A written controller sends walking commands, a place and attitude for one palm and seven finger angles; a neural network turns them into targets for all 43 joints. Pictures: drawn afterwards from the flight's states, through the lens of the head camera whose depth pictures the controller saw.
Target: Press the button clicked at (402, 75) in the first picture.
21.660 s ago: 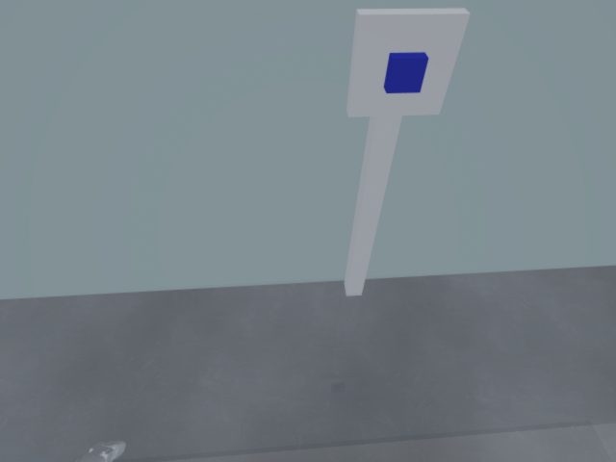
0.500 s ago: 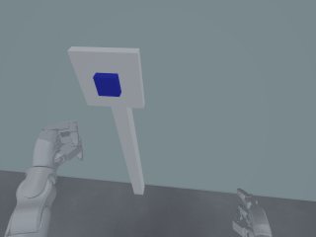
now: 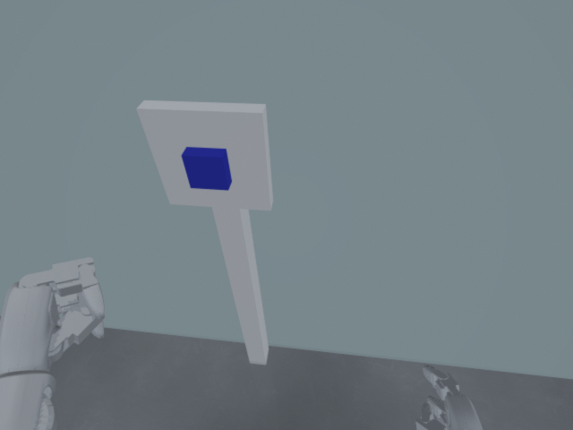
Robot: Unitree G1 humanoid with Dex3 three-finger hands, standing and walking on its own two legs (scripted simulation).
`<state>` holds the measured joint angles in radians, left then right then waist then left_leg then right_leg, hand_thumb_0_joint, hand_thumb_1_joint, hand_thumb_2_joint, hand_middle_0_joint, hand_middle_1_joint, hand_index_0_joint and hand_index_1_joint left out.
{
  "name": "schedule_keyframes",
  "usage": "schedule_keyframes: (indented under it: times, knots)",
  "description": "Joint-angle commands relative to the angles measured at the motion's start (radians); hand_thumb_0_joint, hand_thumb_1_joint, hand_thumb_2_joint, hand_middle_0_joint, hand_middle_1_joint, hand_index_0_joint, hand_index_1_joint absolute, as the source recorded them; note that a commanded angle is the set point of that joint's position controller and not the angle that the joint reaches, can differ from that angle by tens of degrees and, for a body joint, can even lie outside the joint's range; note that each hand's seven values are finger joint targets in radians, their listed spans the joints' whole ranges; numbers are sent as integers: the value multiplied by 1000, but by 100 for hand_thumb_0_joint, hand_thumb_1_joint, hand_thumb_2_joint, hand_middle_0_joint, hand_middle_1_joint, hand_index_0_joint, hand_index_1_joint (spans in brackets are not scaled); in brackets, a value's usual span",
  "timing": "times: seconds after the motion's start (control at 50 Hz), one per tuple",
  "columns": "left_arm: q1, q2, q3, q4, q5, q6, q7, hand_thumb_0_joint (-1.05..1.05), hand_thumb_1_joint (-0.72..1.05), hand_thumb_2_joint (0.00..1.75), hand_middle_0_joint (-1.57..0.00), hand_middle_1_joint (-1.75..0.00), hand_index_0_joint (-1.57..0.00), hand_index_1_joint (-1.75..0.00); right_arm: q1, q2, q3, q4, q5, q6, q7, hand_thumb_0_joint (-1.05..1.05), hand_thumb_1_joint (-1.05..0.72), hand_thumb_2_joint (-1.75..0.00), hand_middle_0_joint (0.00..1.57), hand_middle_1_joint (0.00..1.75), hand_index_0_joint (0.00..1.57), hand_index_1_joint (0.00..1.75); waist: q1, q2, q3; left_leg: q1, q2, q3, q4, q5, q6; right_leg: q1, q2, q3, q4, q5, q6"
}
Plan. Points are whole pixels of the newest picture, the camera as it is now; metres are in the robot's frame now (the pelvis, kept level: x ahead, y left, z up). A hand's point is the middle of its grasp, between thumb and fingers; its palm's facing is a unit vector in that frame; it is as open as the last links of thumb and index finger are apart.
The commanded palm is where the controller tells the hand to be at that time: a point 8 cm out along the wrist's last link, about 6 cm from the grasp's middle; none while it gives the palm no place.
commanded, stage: draw the hand back to the body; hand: left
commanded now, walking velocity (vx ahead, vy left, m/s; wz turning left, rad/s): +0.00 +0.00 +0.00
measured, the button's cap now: (208, 167) +0.49 +0.20 +0.12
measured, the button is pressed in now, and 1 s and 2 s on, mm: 0 0 0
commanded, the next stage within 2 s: step back with the hand held close in 0.36 s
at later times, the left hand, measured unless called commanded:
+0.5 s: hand (83, 324) +0.17 +0.24 +0.15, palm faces +0.42 -0.83 -0.38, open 3.1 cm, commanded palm +0.12 +0.28 +0.17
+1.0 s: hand (31, 363) +0.13 +0.27 +0.15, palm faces +0.34 -0.80 -0.49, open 3.1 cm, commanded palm +0.07 +0.30 +0.17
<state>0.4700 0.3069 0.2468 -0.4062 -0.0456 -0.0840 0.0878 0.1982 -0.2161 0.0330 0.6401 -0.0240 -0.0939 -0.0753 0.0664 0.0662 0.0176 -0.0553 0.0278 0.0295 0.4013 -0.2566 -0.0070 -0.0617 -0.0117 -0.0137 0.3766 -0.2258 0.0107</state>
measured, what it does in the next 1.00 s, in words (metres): shifts its weight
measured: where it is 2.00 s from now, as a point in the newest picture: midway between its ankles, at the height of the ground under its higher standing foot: outside the picture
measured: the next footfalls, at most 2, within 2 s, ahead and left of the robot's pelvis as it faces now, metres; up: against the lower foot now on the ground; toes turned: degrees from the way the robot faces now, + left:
right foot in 1.50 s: -0.19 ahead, -0.10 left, +0.00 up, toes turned +0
left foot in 1.68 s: -0.13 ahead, +0.11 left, +0.00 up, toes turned +1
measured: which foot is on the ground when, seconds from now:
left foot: down 0.00-1.00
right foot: down 0.00-1.00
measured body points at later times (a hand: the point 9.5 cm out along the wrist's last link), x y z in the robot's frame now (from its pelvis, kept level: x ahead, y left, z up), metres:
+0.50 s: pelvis -0.01 +0.00 +0.00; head -0.03 -0.02 +0.45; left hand +0.14 +0.28 +0.18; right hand +0.19 -0.21 -0.08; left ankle -0.02 +0.12 -0.74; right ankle -0.01 -0.13 -0.74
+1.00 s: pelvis -0.06 +0.02 -0.01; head -0.05 +0.03 +0.44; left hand +0.10 +0.31 +0.18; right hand +0.12 -0.22 -0.07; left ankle -0.02 +0.12 -0.74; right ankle -0.01 -0.13 -0.74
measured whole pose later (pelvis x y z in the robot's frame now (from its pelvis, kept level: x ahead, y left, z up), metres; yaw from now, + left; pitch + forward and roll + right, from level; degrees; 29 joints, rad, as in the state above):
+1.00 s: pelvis -0.06 +0.02 -0.01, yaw -1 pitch +0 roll +0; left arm 0.62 0.41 0.38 -0.58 -0.03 -0.19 0.13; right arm 0.18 -0.21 -0.01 0.52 0.00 -0.01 -0.08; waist 0.01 -0.01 0.02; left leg -0.32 0.00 0.05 0.53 -0.21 0.03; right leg -0.32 -0.04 0.02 0.49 -0.17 0.05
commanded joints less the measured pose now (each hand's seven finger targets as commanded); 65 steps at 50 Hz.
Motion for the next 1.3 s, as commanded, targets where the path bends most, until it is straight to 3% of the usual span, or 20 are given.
schedule_keyframes:
  times: [0.0,0.16,0.32,0.42,0.46,0.48,0.5,0.56,0.66,0.78,0.84,0.92,1.02,1.08,1.12,1.16,1.18,1.22,1.26,1.28]
  knots:
    - [-43,167,130,-296,5,-70,22,0,90,90,-130,-150,-130,-150,-146,-100,-38,-176,3,-65,-5,0,-90,-90,20,30,20,30,9,14,-79,-12,-5,-3,-39,293,22,13,13,-14,-40,230,-27]
    - [-40,143,116,-266,10,-60,29,0,90,90,-130,-150,-130,-150,-132,-102,-42,-167,3,-69,-14,0,-90,-90,20,30,20,30,-2,-30,-7,-25,-2,-6,-48,217,25,-39,15,-16,-60,152,-25]
    - [-37,164,136,-276,8,-64,36,0,90,90,-130,-150,-130,-150,-142,-97,-41,-170,-2,-71,-22,0,-90,-90,20,30,20,30,13,-27,-49,-16,-8,-6,-46,195,28,-11,13,-3,-74,136,-27]
    - [-34,170,141,-292,10,-66,39,0,90,90,-130,-150,-130,-150,-146,-96,-38,-167,-2,-81,-20,0,-90,-90,20,30,20,30,14,20,-41,-22,-10,-7,-45,204,22,-9,13,1,-77,150,-29]
    - [-88,185,157,-271,8,-66,44,0,90,90,-130,-150,-130,-150,-143,-97,-38,-157,-1,-79,-23,0,-90,-90,20,30,20,30,6,-12,-22,-30,-8,-9,-51,185,23,-19,14,-2,-81,127,-28]
    - [-137,279,267,-303,-2,-104,45,0,90,90,-130,-150,-130,-150,-123,-117,-39,-202,10,-48,-17,0,-90,-90,20,30,20,30,-42,-51,55,-106,1,-20,-15,113,43,-158,-32,103,-143,147,-25]
    - [-26,208,216,-222,2,-106,37,0,90,90,-130,-150,-130,-150,-122,-104,-42,-185,7,-29,-16,0,-90,-90,20,30,20,30,-45,-104,30,-97,-3,-28,8,112,44,-170,-53,99,-150,143,-28]
    - [25,175,170,-229,9,-113,28,0,90,90,-130,-150,-130,-150,-133,-110,-51,-199,7,0,-10,0,-90,-90,20,30,20,30,-51,-89,-15,-90,-2,-16,26,155,42,-184,-69,93,-137,185,-24]
    - [127,202,199,-304,6,-125,37,0,90,90,-130,-150,-130,-150,-123,-120,-71,-235,16,29,-9,0,-90,-90,20,30,20,30,-49,-41,-207,-81,29,-21,25,370,40,-67,-56,38,-10,385,-7]
    - [187,252,257,-390,2,-143,54,0,90,90,-130,-150,-130,-150,-123,-117,-84,-272,24,50,-13,0,-90,-90,20,30,20,30,-46,-33,-246,-145,47,-43,37,441,39,-47,-43,29,80,455,1]
    - [193,244,256,-383,3,-149,57,0,90,90,-130,-150,-130,-150,-125,-120,-84,-274,23,47,-15,0,-90,-90,20,30,20,30,-48,15,-193,-212,60,-61,12,380,46,-74,-33,31,104,375,3]
    - [169,223,245,-370,14,-163,59,0,90,90,-130,-150,-130,-150,-116,-134,-88,-273,22,31,-16,0,-90,-90,20,30,20,30,-49,54,-137,-382,92,-89,-48,139,74,-35,-13,36,163,237,7]
    - [96,215,237,-370,35,-189,68,0,90,90,-130,-150,-130,-150,-101,-141,-88,-273,25,7,-18,0,-90,-90,20,30,20,30,-65,-3,-61,-557,82,-105,-56,-294,97,-60,-31,101,134,32,-2]
    - [67,211,229,-369,45,-203,76,0,90,90,-130,-150,-130,-150,-77,-138,-87,-267,22,-7,-17,0,-90,-90,20,30,20,30,-70,-76,-40,-514,50,-101,33,-349,87,-186,-64,155,38,-170,-20]
    - [35,232,229,-391,44,-213,87,0,90,90,-130,-150,-130,-150,-63,-137,-86,-251,19,-13,-22,0,-90,-90,20,30,20,30,-77,-121,-54,-359,13,-79,171,-295,60,-373,-113,195,-52,-305,-49]
    - [29,225,212,-406,41,-220,99,0,90,90,-130,-150,-130,-150,-52,-123,-75,-237,15,-20,-22,0,-90,-90,20,30,20,30,-83,-120,-65,-229,5,-77,237,-225,44,-512,-148,181,-68,-335,-66]
    - [27,228,215,-403,40,-222,104,0,90,90,-130,-150,-130,-150,-52,-122,-70,-232,10,-22,-25,0,-90,-90,20,30,20,30,-84,-111,-67,-226,15,-95,207,-221,45,-518,-136,156,-45,-324,-59]
    - [20,230,222,-428,36,-232,109,0,90,90,-130,-150,-130,-150,-62,-133,-71,-236,10,-32,-35,0,-90,-90,20,30,20,30,-86,2,-70,-322,79,-193,39,-306,68,-434,-65,93,84,-281,-26]
    - [47,222,260,-427,54,-239,112,0,90,90,-130,-150,-130,-150,-76,-141,-73,-241,7,-51,-39,0,-90,-90,20,30,20,30,-71,241,-102,-626,266,-412,-280,-542,146,-126,68,6,516,-133,22]
    - [29,242,272,-441,60,-242,111,0,90,90,-130,-150,-130,-150,-73,-119,-77,-235,4,-57,-36,0,-90,-90,20,30,20,30,-71,202,-119,-631,297,-420,-284,-462,170,-120,65,32,646,-159,19]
